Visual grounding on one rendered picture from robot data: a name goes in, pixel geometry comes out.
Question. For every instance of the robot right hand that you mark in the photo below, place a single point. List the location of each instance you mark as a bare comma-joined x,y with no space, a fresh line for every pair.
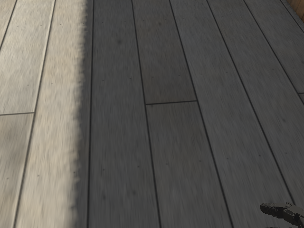
287,211

